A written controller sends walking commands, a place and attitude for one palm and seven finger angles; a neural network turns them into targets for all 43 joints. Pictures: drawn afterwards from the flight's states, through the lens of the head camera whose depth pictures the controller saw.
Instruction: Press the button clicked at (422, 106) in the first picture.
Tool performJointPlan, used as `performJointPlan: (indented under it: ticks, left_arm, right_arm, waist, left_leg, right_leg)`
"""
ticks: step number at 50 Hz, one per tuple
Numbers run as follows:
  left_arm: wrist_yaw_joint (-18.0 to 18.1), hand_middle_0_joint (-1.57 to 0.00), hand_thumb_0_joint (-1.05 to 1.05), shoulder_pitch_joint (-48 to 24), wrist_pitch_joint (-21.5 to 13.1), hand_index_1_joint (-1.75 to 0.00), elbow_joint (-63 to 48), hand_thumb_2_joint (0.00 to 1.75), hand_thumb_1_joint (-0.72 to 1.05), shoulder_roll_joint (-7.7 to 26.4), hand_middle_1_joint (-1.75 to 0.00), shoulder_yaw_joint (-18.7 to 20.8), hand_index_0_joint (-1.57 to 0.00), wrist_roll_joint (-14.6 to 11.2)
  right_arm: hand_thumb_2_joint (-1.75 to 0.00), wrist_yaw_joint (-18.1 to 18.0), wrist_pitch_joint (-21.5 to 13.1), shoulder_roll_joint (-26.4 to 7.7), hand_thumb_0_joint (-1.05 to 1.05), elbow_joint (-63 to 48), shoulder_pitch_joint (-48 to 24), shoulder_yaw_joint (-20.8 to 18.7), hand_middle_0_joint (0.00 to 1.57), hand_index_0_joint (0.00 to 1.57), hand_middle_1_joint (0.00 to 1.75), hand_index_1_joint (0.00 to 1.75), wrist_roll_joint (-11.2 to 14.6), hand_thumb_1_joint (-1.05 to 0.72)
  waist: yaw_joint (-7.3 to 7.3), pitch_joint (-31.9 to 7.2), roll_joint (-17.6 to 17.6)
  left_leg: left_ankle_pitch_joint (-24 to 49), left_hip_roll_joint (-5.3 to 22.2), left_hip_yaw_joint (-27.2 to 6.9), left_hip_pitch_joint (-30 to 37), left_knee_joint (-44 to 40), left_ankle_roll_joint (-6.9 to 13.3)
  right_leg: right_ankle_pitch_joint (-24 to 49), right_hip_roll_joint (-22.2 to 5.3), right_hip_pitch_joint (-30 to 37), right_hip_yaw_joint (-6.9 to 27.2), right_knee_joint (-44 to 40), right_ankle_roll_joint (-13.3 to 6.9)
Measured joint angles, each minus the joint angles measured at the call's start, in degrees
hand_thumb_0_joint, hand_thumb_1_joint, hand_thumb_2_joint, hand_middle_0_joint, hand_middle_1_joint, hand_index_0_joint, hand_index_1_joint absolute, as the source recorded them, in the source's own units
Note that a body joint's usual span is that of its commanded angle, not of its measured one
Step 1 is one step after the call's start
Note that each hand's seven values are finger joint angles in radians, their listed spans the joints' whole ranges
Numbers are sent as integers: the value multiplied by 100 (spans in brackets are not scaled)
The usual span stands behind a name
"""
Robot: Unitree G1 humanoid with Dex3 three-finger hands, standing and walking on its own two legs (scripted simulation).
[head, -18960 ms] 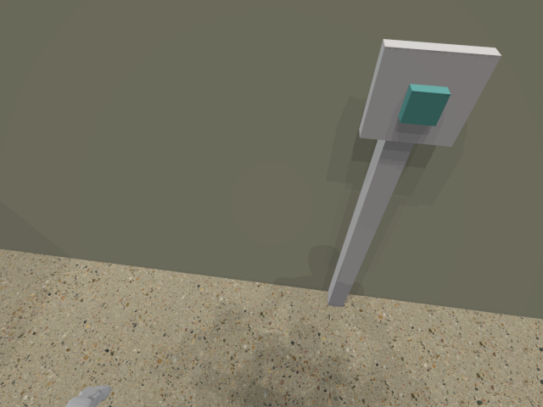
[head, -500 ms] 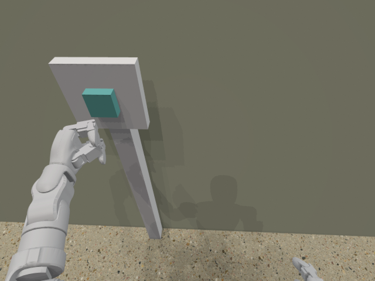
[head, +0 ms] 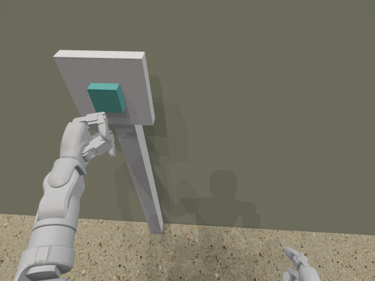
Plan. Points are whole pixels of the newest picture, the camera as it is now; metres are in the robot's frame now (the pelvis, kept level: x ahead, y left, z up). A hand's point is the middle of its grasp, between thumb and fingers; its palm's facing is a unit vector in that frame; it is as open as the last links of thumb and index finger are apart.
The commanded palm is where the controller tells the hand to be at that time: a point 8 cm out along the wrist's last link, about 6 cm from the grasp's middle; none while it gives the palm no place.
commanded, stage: aim a knuckle at the button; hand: left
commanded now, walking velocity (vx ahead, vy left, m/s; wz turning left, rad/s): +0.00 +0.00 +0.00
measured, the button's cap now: (107, 97) +0.46 +0.20 +0.17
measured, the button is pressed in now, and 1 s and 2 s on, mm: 0 0 0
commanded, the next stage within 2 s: none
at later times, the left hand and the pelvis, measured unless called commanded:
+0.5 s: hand (112, 138) +0.37 +0.18 +0.13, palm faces +0.02 -1.00 -0.01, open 3.1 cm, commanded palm +0.33 +0.23 +0.14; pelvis +0.00 -0.01 +0.00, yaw +0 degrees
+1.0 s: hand (117, 137) +0.37 +0.16 +0.14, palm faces +0.01 -1.00 -0.02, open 3.1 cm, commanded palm +0.34 +0.22 +0.14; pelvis +0.00 -0.01 +0.00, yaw +0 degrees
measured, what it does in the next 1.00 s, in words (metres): stands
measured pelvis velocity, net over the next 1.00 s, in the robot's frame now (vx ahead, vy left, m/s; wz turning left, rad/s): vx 0.00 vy -0.01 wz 0.00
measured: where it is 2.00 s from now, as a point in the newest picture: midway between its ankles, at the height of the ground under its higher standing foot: outside the picture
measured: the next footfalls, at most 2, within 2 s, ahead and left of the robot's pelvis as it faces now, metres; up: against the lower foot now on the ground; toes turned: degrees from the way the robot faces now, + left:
none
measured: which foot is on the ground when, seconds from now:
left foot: down 0.00-1.00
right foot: down 0.00-1.00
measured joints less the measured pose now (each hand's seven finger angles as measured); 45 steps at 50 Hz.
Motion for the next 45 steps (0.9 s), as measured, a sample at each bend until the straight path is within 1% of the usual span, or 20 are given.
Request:
performJointPlan:
  ticks: [3, 6, 9, 11, 13, 17, 19, 21, 23, 25, 27, 29, 34, 36, 38, 42, 43, 45]
  left_arm:
    - [-63, -130, 2, -4, -78, -150, -75, 90, 90, -13, -150, -28, -130, -69]
    - [-117, -131, 2, -195, 141, -150, 223, 90, 90, 58, -150, -31, -130, -111]
    - [-99, -130, 1, -301, 420, -150, 476, 90, 90, 124, -150, -23, -130, -77]
    - [-52, -130, 2, -267, 470, -150, 462, 90, 90, 108, -150, -62, -130, -38]
    - [2, -130, 2, -177, 372, -150, 292, 90, 90, 38, -150, -113, -130, -11]
    - [69, -130, 2, -26, 2, -150, -104, 90, 90, -123, -150, -161, -130, -23]
    - [57, -130, 2, -75, -68, -150, -74, 90, 90, -120, -150, -131, -130, -38]
    - [39, -131, 2, -197, 22, -150, 125, 90, 90, -39, -150, -66, -130, -40]
    - [15, -131, 2, -283, 216, -150, 348, 90, 90, 66, -150, 2, -130, -40]
    - [-28, -130, 1, -284, 402, -150, 511, 90, 90, 156, -150, 68, -130, -47]
    - [-61, -130, 1, -202, 476, -150, 527, 90, 90, 193, -150, 106, -130, -56]
    - [-85, -130, 2, -81, 393, -150, 397, 90, 90, 166, -150, 100, -130, -76]
    - [-111, -130, 2, 94, -52, -150, -84, 90, 91, -14, -150, -30, -130, -111]
    - [-122, -130, 2, 22, -87, -150, -69, 90, 90, -30, -150, -71, -130, -117]
    - [-116, -131, 2, -146, 12, -150, 122, 90, 90, -6, -150, -111, -130, -106]
    - [-66, -131, 1, -420, 363, -150, 563, 90, 90, 62, -150, -109, -130, -50]
    - [-44, -131, 2, -426, 405, -150, 601, 90, 90, 66, -150, -101, -130, -34]
    - [-11, -130, 2, -374, 382, -150, 572, 90, 90, 46, -150, -74, -130, -20]
  right_arm:
    - [-90, -1, 2, -11, 1, 93, 50, 1, 20, 20, 30, 30, 15, -90]
    - [-90, -20, 77, -25, 1, 145, 41, 28, 20, 20, 30, 30, 63, -90]
    - [-90, -36, 146, -44, 1, 98, 11, 28, 20, 20, 30, 30, 83, -90]
    - [-90, -39, 142, -58, 1, 44, 8, 3, 20, 20, 30, 30, 77, -90]
    - [-90, -35, 103, -67, 1, 17, 12, -24, 20, 20, 30, 30, 47, -90]
    - [-90, -12, 18, -44, 1, 77, 29, -38, 20, 20, 30, 30, -4, -90]
    - [-90, -3, 27, -25, 1, 125, 24, -10, 20, 20, 30, 30, -3, -90]
    - [-90, -4, 83, -9, 1, 143, 3, 18, 20, 20, 30, 30, 20, -90]
    - [-90, -6, 150, -9, 1, 107, -8, 33, 20, 20, 30, 30, 47, -90]
    - [-90, -13, 207, -25, 1, 43, -9, 38, 20, 20, 30, 30, 70, -90]
    - [-90, -22, 224, -49, 1, -21, 3, 17, 20, 20, 30, 30, 75, -90]
    - [-90, -33, 198, -72, 1, -49, 21, -14, 20, 20, 30, 30, 67, -90]
    - [-90, -49, 69, -98, 1, 56, 32, -60, 20, 20, 30, 30, 27, -90]
    - [-90, -53, 65, -92, 1, 111, 5, -48, 20, 20, 30, 30, 38, -90]
    - [-90, -55, 86, -87, 1, 137, -33, -28, 20, 20, 30, 30, 58, -90]
    - [-90, -57, 171, -77, 1, 77, -109, 7, 20, 20, 30, 30, 77, -90]
    - [-90, -54, 180, -74, 1, 46, -113, 6, 20, 20, 30, 30, 70, -90]
    - [-90, -45, 180, -64, 1, -3, -97, -1, 20, 20, 30, 30, 52, -90]
  waist:
    - [22, -58, 12]
    - [9, -92, 12]
    - [-24, -67, 22]
    - [-38, -25, 38]
    - [-39, 18, 47]
    - [-13, 5, 28]
    - [-13, -44, 14]
    - [-27, -83, 3]
    - [-45, -106, 13]
    - [-61, -110, 31]
    - [-63, -87, 52]
    - [-43, -46, 60]
    - [38, -8, 50]
    - [43, -36, 42]
    - [27, -57, 41]
    - [-30, -50, 51]
    - [-45, -42, 58]
    - [-61, -30, 58]
  left_leg:
    - [-23, -2, -10, 46, 2, -1]
    - [-20, -11, -39, 42, 3, -4]
    - [6, -8, -50, -4, -4, -8]
    - [20, -4, -51, -36, -4, -10]
    - [26, -2, -47, -50, -4, -13]
    - [14, 6, -22, 7, -25, -25]
    - [3, 13, -22, 44, -33, -35]
    - [-1, 22, -29, 65, -40, -47]
    - [6, 34, -33, 67, -54, -58]
    - [19, 44, -34, 57, -72, -65]
    - [29, 51, -38, 43, -79, -69]
    - [30, 55, -47, 35, -73, -72]
    - [5, 50, -77, 57, -36, -79]
    - [-3, 43, -91, 65, -27, -80]
    - [-3, 34, -112, 51, -14, -83]
    - [25, 29, -113, -11, -21, -84]
    - [32, 31, -104, -24, -28, -83]
    - [40, 35, -81, -38, -43, -80]
  right_leg:
    - [-15, 0, 61, -11, -20, 3]
    - [-25, -6, 68, -40, -17, 1]
    - [-11, -1, 19, -50, -11, -7]
    - [2, 3, -15, -50, -8, -10]
    - [7, 5, -35, -45, 0, -15]
    - [-10, 10, -3, -19, 8, -24]
    - [-26, 17, 29, -19, 8, -33]
    - [-36, 26, 46, -24, 10, -43]
    - [-32, 39, 46, -27, 0, -54]
    - [-19, 49, 34, -28, -15, -62]
    - [-7, 58, 21, -30, -26, -69]
    - [-5, 63, 19, -38, -27, -74]
    - [-30, 61, 63, -68, -10, -79]
    - [-45, 56, 77, -81, 1, -79]
    - [-56, 49, 70, -103, 18, -79]
    - [-46, 44, -7, -103, 41, -82]
    - [-39, 45, -27, -94, 41, -83]
    - [-30, 47, -58, -70, 42, -82]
